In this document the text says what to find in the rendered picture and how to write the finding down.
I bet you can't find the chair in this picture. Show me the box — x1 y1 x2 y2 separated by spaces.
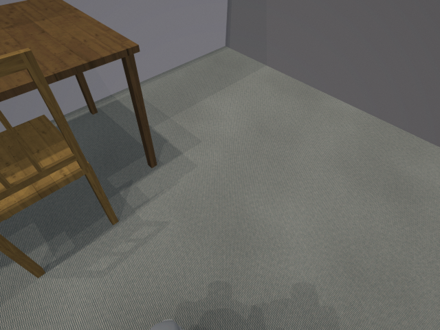
0 48 118 278

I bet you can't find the table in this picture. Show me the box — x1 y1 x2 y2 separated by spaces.
0 0 157 168

